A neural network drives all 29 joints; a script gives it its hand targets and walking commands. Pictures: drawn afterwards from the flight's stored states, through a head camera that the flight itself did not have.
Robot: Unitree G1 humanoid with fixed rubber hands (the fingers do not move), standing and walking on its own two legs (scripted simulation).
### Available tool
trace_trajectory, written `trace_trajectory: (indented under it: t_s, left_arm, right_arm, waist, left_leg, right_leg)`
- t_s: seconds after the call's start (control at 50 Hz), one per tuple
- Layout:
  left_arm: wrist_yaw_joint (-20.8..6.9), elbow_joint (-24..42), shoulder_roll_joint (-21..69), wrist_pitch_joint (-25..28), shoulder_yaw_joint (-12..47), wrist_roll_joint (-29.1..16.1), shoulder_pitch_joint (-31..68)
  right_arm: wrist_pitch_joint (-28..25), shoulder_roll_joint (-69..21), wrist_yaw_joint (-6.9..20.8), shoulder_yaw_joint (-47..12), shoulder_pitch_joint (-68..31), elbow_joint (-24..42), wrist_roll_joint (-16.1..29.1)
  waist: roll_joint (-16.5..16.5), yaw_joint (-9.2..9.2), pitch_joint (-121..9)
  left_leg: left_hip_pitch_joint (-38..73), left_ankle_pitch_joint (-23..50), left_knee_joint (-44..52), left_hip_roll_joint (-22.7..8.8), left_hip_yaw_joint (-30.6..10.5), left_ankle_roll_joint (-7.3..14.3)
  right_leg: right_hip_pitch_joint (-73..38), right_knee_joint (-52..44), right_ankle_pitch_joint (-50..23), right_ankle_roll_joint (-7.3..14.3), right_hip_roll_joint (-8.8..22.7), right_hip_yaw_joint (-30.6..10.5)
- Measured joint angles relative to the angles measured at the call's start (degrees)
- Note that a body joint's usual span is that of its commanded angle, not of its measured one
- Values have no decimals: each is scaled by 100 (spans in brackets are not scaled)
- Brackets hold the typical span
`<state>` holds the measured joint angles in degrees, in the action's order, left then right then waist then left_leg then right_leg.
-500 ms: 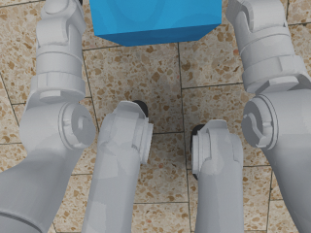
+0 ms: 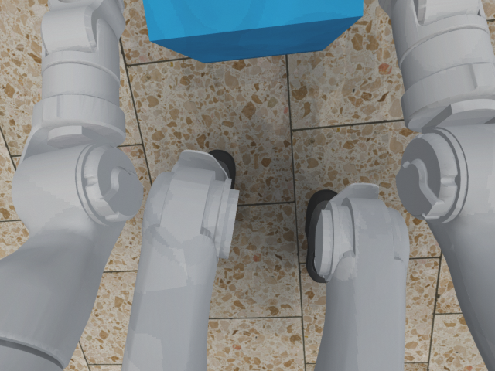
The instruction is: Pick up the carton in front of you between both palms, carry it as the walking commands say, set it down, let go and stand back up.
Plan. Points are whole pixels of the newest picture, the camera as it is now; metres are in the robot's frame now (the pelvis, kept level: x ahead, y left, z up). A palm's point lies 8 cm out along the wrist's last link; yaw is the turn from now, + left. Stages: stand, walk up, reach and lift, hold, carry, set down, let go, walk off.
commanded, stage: set down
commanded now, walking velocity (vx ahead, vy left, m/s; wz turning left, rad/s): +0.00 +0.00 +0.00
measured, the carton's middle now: out of the picture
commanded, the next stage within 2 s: let go in 1.58 s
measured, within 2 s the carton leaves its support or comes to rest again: neither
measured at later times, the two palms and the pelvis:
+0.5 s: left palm out of the picture +0.51 +0.30 -0.20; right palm out of the picture +0.59 -0.08 -0.20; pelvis +0.00 +0.01 -0.01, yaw +0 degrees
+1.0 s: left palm out of the picture +0.52 +0.30 -0.04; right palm out of the picture +0.61 -0.06 -0.03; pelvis +0.00 +0.01 +0.07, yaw +1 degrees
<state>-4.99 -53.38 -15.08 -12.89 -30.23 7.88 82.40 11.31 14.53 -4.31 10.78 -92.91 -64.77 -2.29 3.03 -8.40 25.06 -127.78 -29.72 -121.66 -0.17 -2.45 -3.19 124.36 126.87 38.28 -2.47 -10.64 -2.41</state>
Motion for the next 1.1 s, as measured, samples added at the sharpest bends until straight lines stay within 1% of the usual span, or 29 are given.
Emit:
trace_trajectory:
  t_s: [0.04,0.08,0.16,0.24,0.3,0.32,0.4,0.44,0.52,0.6,0.7,0.74,0.8,0.88,0.94,1.02,1.1]
  left_arm:
    - [-72,-41,-22,13,-27,24,39]
    - [-50,-99,-47,30,-82,80,92]
    - [-114,-144,-98,68,-160,110,141]
    - [-106,-273,-124,160,-188,106,198]
    - [-27,-507,-175,379,-185,25,277]
    - [57,-643,-211,471,-138,-32,312]
    - [498,-1152,-436,819,192,-525,377]
    - [631,-1298,-579,944,394,-813,394]
    - [724,-1327,-854,1045,815,-1360,430]
    - [763,-1130,-963,959,1133,-1734,426]
    - [880,-651,-840,697,1365,-1885,373]
    - [941,-471,-765,554,1413,-1861,325]
    - [994,-379,-657,361,1407,-1730,236]
    - [976,-404,-520,260,1274,-1468,76]
    - [939,-364,-438,248,1143,-1297,-63]
    - [895,-191,-376,206,997,-1176,-243]
    - [850,89,-368,98,924,-1182,-440]
  right_arm:
    - [-16,-15,88,35,-18,10,-36]
    - [-42,-46,92,79,-35,31,-95]
    - [-76,-66,164,137,-43,108,-158]
    - [-105,-49,177,63,-31,165,-161]
    - [-204,21,132,-144,-30,197,-56]
    - [-227,71,88,-275,-40,177,4]
    - [-278,397,-162,-788,9,112,500]
    - [-315,601,-209,-1019,47,130,794]
    - [-348,907,-210,-1384,48,247,1266]
    - [-289,984,-214,-1484,41,427,1439]
    - [-104,924,-286,-1264,158,733,1329]
    - [6,884,-314,-1122,206,798,1241]
    - [142,815,-296,-846,235,668,1072]
    - [181,731,-188,-477,290,357,809]
    - [163,677,-125,-296,370,259,651]
    - [178,631,-98,-200,504,358,534]
    - [269,615,-115,-238,692,657,520]
  waist:
    - [-7,12,37]
    - [-16,25,81]
    - [-36,46,155]
    - [-60,41,238]
    - [-102,44,349]
    - [-122,51,399]
    - [-178,95,488]
    - [-194,101,478]
    - [-201,108,439]
    - [-210,115,327]
    - [-175,102,40]
    - [-146,85,-132]
    - [-105,62,-481]
    - [-53,50,-1021]
    - [-30,56,-1359]
    - [-35,66,-1663]
    - [-56,70,-1859]
  left_leg:
    - [11,-2,-9,-2,-1,-5]
    - [26,-11,-22,-2,-7,-13]
    - [49,-38,-52,-3,-12,-27]
    - [77,-78,-94,-7,-14,-45]
    - [112,-104,-132,-11,-2,-46]
    - [126,-110,-143,-13,10,-38]
    - [100,-113,-167,-48,98,50]
    - [51,-110,-183,-85,141,110]
    - [-45,-75,-214,-155,222,229]
    - [-100,-3,-201,-155,274,300]
    - [-58,128,2,-45,252,302]
    - [12,170,154,0,219,286]
    - [121,226,453,54,165,262]
    - [216,298,896,93,110,239]
    - [278,342,1202,101,89,235]
    - [385,386,1563,98,85,241]
    - [545,427,1925,97,94,249]
  right_leg:
    - [-6,15,2,19,18,13]
    - [-17,31,9,37,35,28]
    - [-34,67,35,67,66,51]
    - [-60,110,72,80,86,66]
    - [-104,148,106,71,110,65]
    - [-123,160,119,63,122,58]
    - [-128,190,162,24,196,20]
    - [-93,196,167,18,243,20]
    - [-16,210,136,5,328,20]
    - [14,199,93,-24,387,-3]
    - [-82,10,36,-9,505,26]
    - [-168,-150,3,14,544,56]
    - [-291,-472,-60,45,590,99]
    - [-387,-950,-163,71,623,134]
    - [-441,-1278,-238,76,627,137]
    - [-531,-1663,-322,72,617,118]
    - [-672,-2038,-397,66,608,82]
